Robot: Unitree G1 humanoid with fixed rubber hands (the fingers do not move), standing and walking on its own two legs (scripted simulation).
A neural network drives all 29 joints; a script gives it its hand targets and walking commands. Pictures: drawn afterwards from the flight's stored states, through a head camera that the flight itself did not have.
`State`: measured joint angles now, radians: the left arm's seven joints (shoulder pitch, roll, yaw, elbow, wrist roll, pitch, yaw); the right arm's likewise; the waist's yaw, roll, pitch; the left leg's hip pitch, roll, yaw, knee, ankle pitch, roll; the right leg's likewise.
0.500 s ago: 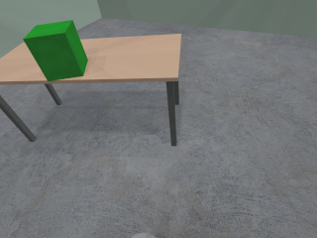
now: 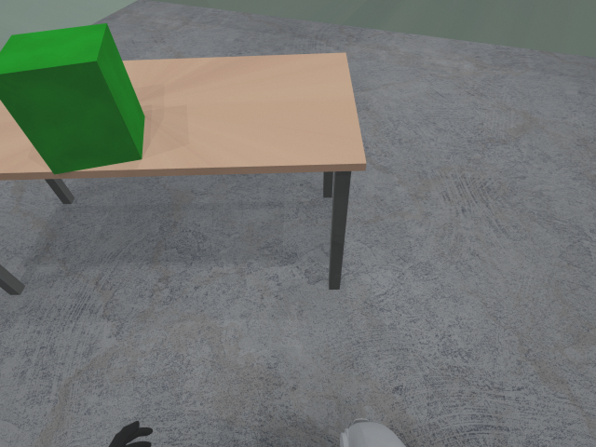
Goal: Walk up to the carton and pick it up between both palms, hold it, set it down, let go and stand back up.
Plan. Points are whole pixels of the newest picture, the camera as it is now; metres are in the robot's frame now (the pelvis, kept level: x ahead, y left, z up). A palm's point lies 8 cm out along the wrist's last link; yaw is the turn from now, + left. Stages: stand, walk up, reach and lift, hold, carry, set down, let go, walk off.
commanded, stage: walk up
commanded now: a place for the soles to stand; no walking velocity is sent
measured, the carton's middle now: (80, 100) +0.90 +0.49 +0.02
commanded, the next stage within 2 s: none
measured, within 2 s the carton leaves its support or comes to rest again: neither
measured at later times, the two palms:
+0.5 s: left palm out of the picture +0.21 +0.46 -0.12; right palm (356, 335) +0.32 -0.09 -0.10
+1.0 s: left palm out of the picture +0.35 +0.58 -0.08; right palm (279, 296) +0.41 +0.03 -0.11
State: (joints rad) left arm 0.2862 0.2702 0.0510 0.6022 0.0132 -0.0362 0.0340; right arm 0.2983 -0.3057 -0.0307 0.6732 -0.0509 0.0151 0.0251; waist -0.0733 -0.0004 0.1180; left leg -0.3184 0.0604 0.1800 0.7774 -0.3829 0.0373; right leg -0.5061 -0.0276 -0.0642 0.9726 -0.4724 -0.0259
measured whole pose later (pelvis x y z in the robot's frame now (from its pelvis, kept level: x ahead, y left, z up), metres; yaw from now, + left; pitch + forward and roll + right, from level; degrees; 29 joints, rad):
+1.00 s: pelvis +0.28 +0.29 +0.00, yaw +1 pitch -5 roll -3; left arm 0.36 0.27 0.06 0.64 0.08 -0.06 0.09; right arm 0.22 -0.32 -0.04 0.64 -0.05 0.10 0.08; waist 0.00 0.11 0.13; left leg -0.56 0.13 -0.03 1.08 -0.44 -0.03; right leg -0.31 -0.09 -0.08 0.77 -0.38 0.01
